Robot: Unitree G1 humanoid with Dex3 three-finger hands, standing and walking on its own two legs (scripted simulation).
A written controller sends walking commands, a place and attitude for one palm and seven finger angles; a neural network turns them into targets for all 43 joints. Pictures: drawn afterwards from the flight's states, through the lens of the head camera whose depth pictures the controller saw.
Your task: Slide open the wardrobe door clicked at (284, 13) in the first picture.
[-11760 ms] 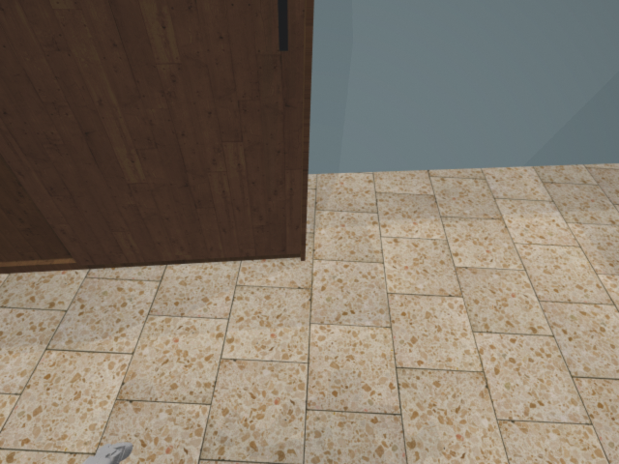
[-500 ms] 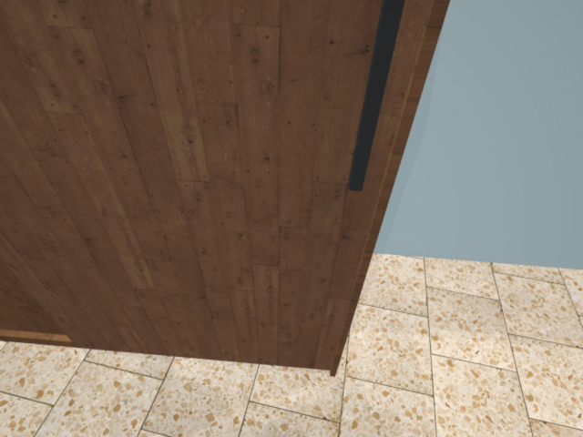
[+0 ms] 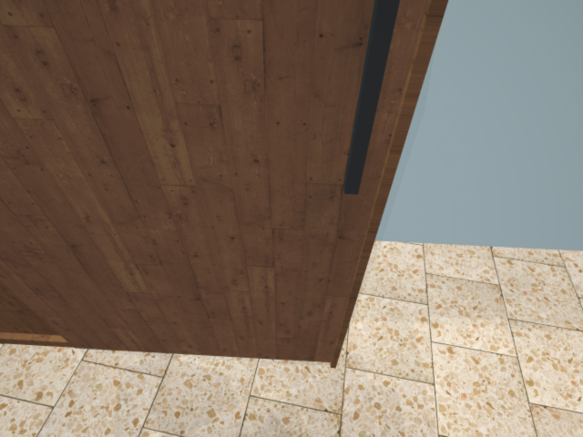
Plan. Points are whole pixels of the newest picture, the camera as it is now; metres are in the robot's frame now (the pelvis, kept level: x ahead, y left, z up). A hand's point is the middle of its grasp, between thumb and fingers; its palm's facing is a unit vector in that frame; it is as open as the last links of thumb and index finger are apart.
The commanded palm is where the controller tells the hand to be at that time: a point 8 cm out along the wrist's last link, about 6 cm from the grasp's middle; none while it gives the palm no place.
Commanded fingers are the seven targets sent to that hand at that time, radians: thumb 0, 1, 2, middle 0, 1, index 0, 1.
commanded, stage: look again from close up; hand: right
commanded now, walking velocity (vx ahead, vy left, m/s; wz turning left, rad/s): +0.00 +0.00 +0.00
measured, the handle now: (367, 88) +0.46 -0.06 +0.27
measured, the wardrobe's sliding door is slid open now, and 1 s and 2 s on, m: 0.00 0.00 0.00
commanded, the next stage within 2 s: shuffle to correct the standing spot in 0.70 s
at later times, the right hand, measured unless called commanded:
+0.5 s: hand out of the picture +0.13 -0.23 -0.15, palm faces +0.00 +0.95 -0.32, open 7.4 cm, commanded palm none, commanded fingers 0.00 -0.90 -0.90 0.20 0.30 0.20 0.30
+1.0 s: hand out of the picture +0.10 -0.22 -0.16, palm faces -0.01 +0.95 -0.31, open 7.4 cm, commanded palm none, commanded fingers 0.00 -0.90 -0.90 0.20 0.30 0.20 0.30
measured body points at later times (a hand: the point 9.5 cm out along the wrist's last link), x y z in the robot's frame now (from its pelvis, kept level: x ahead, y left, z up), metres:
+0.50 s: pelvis +0.03 +0.00 +0.01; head +0.04 +0.00 +0.46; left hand +0.12 +0.28 -0.13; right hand +0.13 -0.28 -0.12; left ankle +0.09 +0.13 -0.73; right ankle -0.03 -0.08 -0.73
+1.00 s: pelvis +0.03 +0.01 +0.01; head +0.05 +0.00 +0.46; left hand +0.10 +0.29 -0.13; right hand +0.10 -0.27 -0.13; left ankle +0.09 +0.13 -0.73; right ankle -0.03 -0.08 -0.73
